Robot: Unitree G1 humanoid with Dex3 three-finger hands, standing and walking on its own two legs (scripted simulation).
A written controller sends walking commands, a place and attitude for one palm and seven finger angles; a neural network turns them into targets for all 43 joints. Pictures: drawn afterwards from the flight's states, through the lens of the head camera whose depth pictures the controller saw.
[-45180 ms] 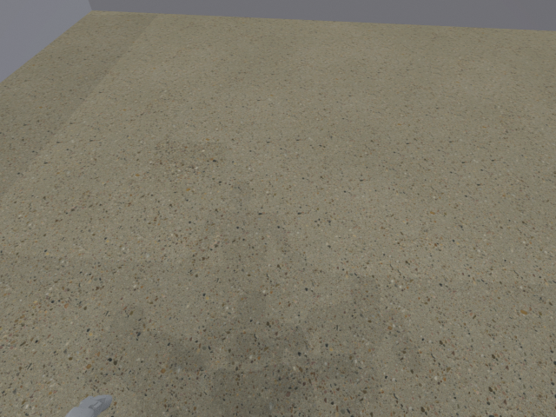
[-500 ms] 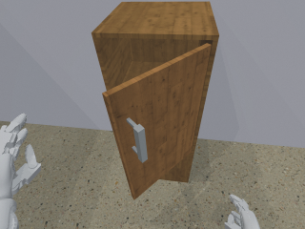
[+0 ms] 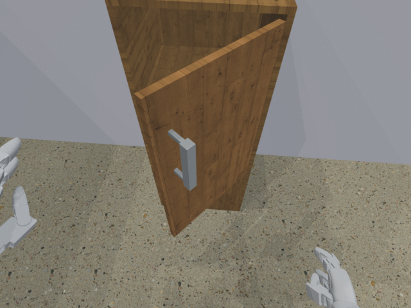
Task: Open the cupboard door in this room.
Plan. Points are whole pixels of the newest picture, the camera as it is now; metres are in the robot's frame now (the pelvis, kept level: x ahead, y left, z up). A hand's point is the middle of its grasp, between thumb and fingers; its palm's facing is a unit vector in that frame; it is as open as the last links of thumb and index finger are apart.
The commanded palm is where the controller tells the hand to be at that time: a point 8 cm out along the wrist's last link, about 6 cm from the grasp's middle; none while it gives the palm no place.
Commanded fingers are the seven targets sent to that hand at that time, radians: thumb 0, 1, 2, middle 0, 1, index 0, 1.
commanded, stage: step back with the hand held close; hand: left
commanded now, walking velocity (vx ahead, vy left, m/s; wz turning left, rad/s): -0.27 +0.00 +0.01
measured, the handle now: (182, 161) +0.38 +0.08 +0.06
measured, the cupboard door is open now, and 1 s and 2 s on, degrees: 49 49 49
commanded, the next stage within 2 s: stop stepping back and stand still in 0.72 s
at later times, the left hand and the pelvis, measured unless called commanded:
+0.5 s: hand out of the picture +0.11 +0.27 +0.16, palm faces +0.47 -0.76 -0.45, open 7.4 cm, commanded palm +0.03 +0.31 +0.18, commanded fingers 0.00 0.90 0.90 -0.20 -0.30 -0.20 -0.30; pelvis -0.09 +0.01 -0.02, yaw +3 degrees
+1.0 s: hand out of the picture +0.02 +0.22 +0.16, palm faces +0.36 -0.76 -0.53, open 7.4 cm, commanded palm -0.04 +0.26 +0.18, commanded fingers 0.00 0.90 0.90 -0.20 -0.30 -0.20 -0.30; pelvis -0.18 -0.04 -0.01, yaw +0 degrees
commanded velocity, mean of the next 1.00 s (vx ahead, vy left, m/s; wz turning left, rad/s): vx -0.23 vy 0.03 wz -0.02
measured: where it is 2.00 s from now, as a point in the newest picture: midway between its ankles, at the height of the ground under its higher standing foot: outside the picture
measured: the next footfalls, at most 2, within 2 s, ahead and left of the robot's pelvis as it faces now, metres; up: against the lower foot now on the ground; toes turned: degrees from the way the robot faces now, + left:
right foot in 0.76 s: -0.22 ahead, -0.14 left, +0.00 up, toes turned +0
left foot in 0.98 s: -0.18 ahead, +0.08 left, +0.00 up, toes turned +2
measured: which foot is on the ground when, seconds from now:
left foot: down 0.00-0.76, up 0.78-0.96, down 0.98-1.00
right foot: down 0.00-0.44, up 0.46-0.74, down 0.76-1.00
